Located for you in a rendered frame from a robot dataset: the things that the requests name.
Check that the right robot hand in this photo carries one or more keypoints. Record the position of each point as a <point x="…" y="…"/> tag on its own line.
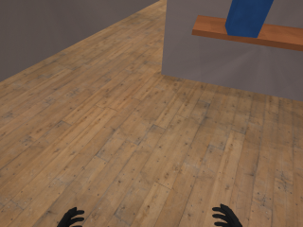
<point x="229" y="217"/>

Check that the table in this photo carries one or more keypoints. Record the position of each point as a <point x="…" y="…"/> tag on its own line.
<point x="286" y="37"/>

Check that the left robot hand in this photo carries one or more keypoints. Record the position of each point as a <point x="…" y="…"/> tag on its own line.
<point x="68" y="218"/>

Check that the carton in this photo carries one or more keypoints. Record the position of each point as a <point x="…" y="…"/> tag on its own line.
<point x="246" y="17"/>

